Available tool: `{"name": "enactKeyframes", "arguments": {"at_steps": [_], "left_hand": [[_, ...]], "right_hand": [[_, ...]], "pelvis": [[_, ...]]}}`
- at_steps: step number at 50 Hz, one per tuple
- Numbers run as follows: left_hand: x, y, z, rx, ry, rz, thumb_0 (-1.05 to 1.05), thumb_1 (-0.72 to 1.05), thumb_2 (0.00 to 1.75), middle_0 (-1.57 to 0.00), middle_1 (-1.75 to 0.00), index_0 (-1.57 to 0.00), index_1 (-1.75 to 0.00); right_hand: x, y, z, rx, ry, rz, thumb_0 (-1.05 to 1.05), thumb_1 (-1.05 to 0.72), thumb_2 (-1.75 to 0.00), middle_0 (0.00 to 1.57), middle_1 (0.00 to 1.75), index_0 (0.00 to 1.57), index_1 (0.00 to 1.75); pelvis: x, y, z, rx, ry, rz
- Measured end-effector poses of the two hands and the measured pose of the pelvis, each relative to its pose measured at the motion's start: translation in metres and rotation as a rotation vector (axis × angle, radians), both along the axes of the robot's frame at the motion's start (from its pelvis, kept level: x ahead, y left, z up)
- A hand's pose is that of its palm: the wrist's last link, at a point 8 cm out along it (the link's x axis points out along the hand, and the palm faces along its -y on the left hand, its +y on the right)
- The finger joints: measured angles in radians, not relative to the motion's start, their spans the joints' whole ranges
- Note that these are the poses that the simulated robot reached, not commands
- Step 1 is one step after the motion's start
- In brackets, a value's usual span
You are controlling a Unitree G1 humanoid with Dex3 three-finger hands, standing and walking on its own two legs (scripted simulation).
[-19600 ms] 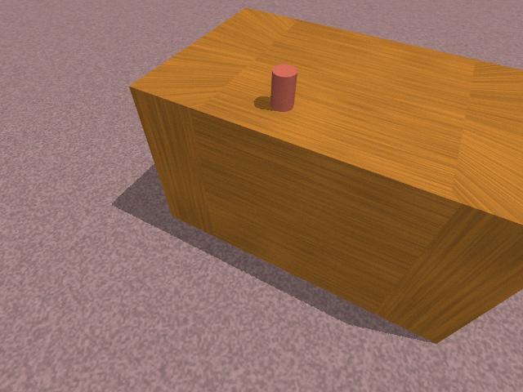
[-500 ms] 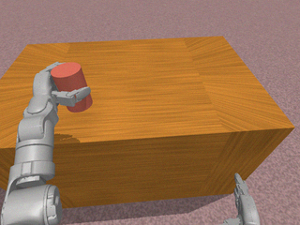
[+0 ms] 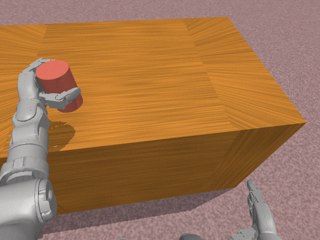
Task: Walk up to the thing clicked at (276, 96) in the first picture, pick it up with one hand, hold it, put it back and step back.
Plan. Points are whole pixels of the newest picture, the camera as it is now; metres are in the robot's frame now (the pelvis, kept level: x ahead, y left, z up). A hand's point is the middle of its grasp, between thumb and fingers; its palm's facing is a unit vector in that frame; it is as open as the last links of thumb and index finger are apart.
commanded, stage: crouch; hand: left
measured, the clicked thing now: (61, 87) +0.46 +0.21 +0.13
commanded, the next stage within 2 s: lower in 0.42 s
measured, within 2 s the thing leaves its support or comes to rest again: rests again in 1.34 s
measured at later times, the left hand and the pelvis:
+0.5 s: hand (62, 86) +0.49 +0.22 +0.10, palm faces +0.21 -0.98 +0.00, open 10.1 cm; pelvis +0.01 +0.01 -0.01, yaw -1 degrees
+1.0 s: hand (69, 97) +0.50 +0.22 +0.05, palm faces +0.22 -0.97 -0.01, open 10.0 cm; pelvis +0.00 +0.01 -0.03, yaw -1 degrees
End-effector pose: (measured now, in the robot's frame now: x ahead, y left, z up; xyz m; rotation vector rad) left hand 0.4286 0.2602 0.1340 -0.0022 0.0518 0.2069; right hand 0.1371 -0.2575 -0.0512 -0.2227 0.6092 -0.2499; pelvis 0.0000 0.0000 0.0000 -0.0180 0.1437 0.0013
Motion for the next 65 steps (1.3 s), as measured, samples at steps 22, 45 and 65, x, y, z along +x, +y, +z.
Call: {"name": "enactKeyframes", "arguments": {"at_steps": [22, 45, 65], "left_hand": [[0.025, 0.009, -0.029, -0.002, -0.006, 0.006, -0.01, -0.48, 1.11, -0.75, -1.07, -0.78, -1.08], [0.039, 0.012, -0.079, -0.007, 0.014, 0.023, -0.01, -0.46, 1.09, -0.75, -1.06, -0.77, -1.07], [0.051, 0.014, -0.107, 0.006, 0.007, 0.015, -0.01, -0.44, 1.08, -0.74, -1.07, -0.76, -1.08]], "right_hand": [[0.01, 0.007, -0.004, -0.013, 0.058, 0.002, -0.01, 0.51, -0.06, 0.06, 0.05, 0.06, 0.05], [0.001, 0.011, -0.006, -0.058, 0.078, 0.019, -0.01, 0.5, -0.06, 0.06, 0.05, 0.06, 0.05], [0.007, 0.014, -0.007, -0.077, 0.081, 0.046, -0.01, 0.5, -0.07, 0.06, 0.05, 0.06, 0.05]], "pelvis": [[0.009, 0.007, -0.012, -0.014, 0.073, -0.006], [0.001, 0.011, -0.03, -0.025, 0.153, -0.01], [0.005, 0.01, -0.043, -0.035, 0.208, -0.008]]}}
